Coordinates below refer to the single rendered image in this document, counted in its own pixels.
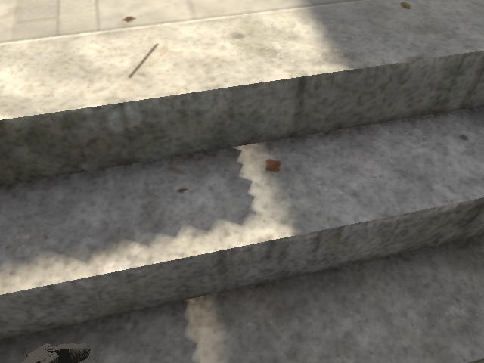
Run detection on left robot hand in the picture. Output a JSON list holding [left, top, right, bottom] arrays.
[[21, 343, 91, 363]]

